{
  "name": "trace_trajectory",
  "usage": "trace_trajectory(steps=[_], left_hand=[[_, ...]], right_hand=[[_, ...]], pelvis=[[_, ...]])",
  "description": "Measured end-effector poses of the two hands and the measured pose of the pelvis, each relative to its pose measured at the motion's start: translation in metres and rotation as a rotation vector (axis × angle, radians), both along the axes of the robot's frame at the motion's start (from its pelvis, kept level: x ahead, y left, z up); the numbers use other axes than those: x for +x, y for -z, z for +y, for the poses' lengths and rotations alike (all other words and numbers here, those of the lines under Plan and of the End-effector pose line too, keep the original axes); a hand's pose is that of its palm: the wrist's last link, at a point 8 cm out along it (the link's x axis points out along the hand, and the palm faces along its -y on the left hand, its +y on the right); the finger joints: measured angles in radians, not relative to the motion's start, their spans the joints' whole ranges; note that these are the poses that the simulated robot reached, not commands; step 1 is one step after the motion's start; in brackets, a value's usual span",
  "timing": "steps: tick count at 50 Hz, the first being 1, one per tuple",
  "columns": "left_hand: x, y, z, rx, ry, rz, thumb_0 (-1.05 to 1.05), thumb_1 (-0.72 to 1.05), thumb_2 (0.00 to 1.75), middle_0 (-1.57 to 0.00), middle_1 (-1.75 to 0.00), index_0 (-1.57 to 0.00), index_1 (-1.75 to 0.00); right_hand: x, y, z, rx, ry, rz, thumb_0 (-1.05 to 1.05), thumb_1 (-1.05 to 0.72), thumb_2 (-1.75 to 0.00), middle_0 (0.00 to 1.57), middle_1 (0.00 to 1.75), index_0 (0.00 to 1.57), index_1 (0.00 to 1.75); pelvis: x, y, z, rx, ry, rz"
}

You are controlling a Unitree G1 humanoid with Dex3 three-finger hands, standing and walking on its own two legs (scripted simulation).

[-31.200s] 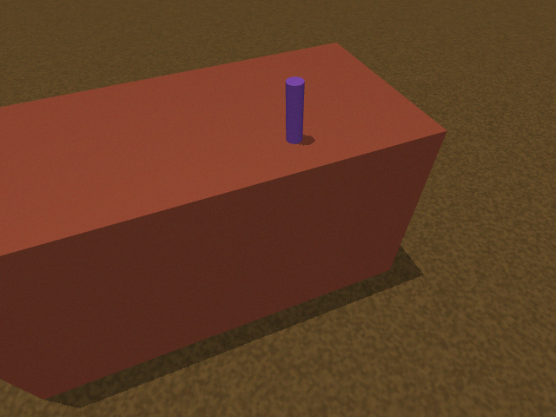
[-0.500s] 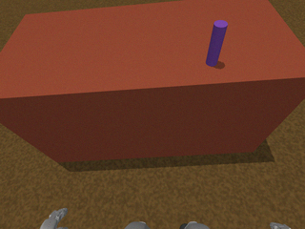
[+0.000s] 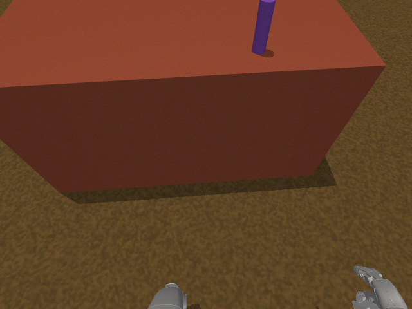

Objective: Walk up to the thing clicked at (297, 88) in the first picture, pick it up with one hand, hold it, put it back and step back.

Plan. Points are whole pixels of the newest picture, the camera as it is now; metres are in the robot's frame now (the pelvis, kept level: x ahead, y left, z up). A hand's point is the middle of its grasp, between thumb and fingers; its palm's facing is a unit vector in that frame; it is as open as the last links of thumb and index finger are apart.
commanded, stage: step back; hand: right
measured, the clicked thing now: (262, 26) +0.89 -0.13 +0.03
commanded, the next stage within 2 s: stand in 1.82 s
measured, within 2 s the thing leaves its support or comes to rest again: neither
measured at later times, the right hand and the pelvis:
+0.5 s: hand out of the picture -0.05 -0.27 -0.12, palm faces -0.15 +0.90 -0.41, open 7.3 cm; pelvis -0.15 -0.02 +0.02, yaw +5 degrees
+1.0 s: hand out of the picture -0.17 -0.31 -0.15, palm faces -0.17 +0.92 -0.35, open 7.4 cm; pelvis -0.25 -0.05 +0.01, yaw +7 degrees
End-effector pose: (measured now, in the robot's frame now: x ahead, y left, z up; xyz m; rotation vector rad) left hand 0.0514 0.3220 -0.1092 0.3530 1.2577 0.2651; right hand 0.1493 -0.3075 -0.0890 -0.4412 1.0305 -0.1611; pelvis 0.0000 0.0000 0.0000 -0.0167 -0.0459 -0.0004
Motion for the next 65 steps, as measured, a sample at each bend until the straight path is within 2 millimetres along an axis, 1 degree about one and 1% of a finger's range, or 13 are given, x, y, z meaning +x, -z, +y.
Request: trace_trajectory(steps=[7, 13, 17, 20, 24, 29, 35, 39, 42, 47, 51, 57, 65], left_hand=[[-0.053, -0.024, -0.027, 0.002, -0.013, -0.003, 0.01, 0.90, 0.90, -0.21, -0.30, -0.20, -0.30], [-0.057, -0.029, -0.020, 0.041, 0.002, -0.090, 0.01, 0.90, 0.90, -0.21, -0.30, -0.20, -0.30], [-0.061, -0.015, -0.010, 0.034, -0.003, -0.171, 0.01, 0.90, 0.90, -0.21, -0.30, -0.20, -0.30], [-0.076, -0.008, -0.013, 0.006, -0.016, -0.174, 0.01, 0.90, 0.90, -0.21, -0.30, -0.20, -0.30], [-0.103, -0.011, -0.026, -0.037, -0.018, -0.146, 0.01, 0.90, 0.90, -0.21, -0.30, -0.20, -0.30], [-0.147, -0.009, -0.038, -0.041, -0.009, -0.110, 0.01, 0.90, 0.90, -0.21, -0.30, -0.20, -0.30], [-0.208, -0.004, -0.059, -0.005, 0.012, -0.041, 0.01, 0.90, 0.90, -0.21, -0.30, -0.20, -0.30], [-0.248, -0.016, -0.072, 0.002, -0.013, -0.017, 0.01, 0.90, 0.90, -0.21, -0.30, -0.20, -0.30], [-0.266, -0.026, -0.073, 0.018, -0.039, -0.011, 0.01, 0.90, 0.90, -0.21, -0.30, -0.20, -0.30], [-0.280, -0.031, -0.062, 0.041, -0.059, -0.057, 0.01, 0.90, 0.90, -0.21, -0.30, -0.20, -0.30], [-0.288, -0.024, -0.048, 0.039, -0.083, -0.083, 0.01, 0.90, 0.90, -0.21, -0.30, -0.20, -0.30], [-0.290, -0.019, -0.049, -0.003, -0.072, -0.050, 0.01, 0.90, 0.90, -0.21, -0.30, -0.20, -0.30], [-0.272, -0.020, -0.070, 0.003, -0.052, -0.085, 0.01, 0.90, 0.90, -0.21, -0.30, -0.20, -0.30]], right_hand=[[-0.059, 0.008, -0.011, 0.054, 0.046, 0.064, 0.00, -0.91, -0.90, 0.21, 0.30, 0.21, 0.30], [-0.120, 0.016, -0.012, 0.031, 0.030, 0.157, 0.00, -0.91, -0.90, 0.21, 0.30, 0.21, 0.30], [-0.156, 0.022, -0.006, 0.004, 0.001, 0.208, 0.00, -0.91, -0.90, 0.21, 0.30, 0.21, 0.30], [-0.179, 0.015, 0.001, 0.012, -0.007, 0.217, 0.00, -0.91, -0.90, 0.21, 0.30, 0.21, 0.30], [-0.197, -0.003, -0.003, -0.001, -0.005, 0.181, 0.01, -0.90, -0.90, 0.21, 0.30, 0.21, 0.30], [-0.203, -0.013, -0.020, -0.012, -0.010, 0.099, 0.01, -0.90, -0.90, 0.21, 0.30, 0.21, 0.30], [-0.219, 0.002, -0.050, 0.015, 0.000, 0.015, 0.00, -0.90, -0.90, 0.21, 0.30, 0.21, 0.30], [-0.250, 0.008, -0.057, 0.048, 0.032, 0.059, 0.00, -0.91, -0.90, 0.21, 0.30, 0.21, 0.30], [-0.274, 0.012, -0.059, 0.066, 0.042, 0.098, 0.00, -0.91, -0.90, 0.21, 0.30, 0.21, 0.30], [-0.306, 0.022, -0.055, 0.063, 0.014, 0.185, 0.00, -0.91, -0.90, 0.21, 0.30, 0.21, 0.30], [-0.318, 0.023, -0.041, 0.063, -0.010, 0.216, 0.01, -0.91, -0.90, 0.20, 0.30, 0.21, 0.30], [-0.323, 0.010, -0.032, 0.083, 0.005, 0.153, 0.01, -0.90, -0.90, 0.21, 0.30, 0.21, 0.30], [-0.311, 0.014, -0.057, 0.076, 0.032, 0.144, 0.00, -0.90, -0.90, 0.21, 0.30, 0.21, 0.30]], pelvis=[[-0.037, -0.014, -0.013, 0.050, -0.015, 0.011], [-0.073, -0.012, -0.014, 0.034, -0.072, 0.037], [-0.104, 0.000, -0.012, 0.039, -0.114, 0.021], [-0.125, -0.004, -0.013, 0.051, -0.097, 0.002], [-0.145, -0.015, -0.017, -0.001, -0.096, 0.009], [-0.175, -0.016, -0.030, -0.001, -0.064, 0.026], [-0.216, -0.003, -0.051, -0.015, -0.025, 0.006], [-0.227, -0.010, -0.060, 0.021, -0.016, 0.005], [-0.234, -0.015, -0.061, 0.039, -0.035, 0.009], [-0.248, -0.013, -0.059, 0.026, -0.087, 0.012], [-0.257, -0.009, -0.053, 0.047, -0.115, -0.002], [-0.259, -0.016, -0.050, 0.036, -0.096, 0.001], [-0.249, -0.013, -0.066, 0.000, -0.097, -0.003]])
